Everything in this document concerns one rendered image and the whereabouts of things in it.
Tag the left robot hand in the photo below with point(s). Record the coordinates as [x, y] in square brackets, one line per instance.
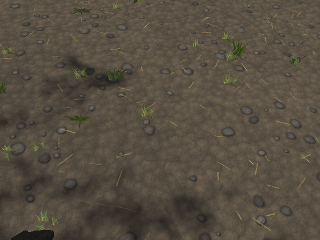
[34, 235]

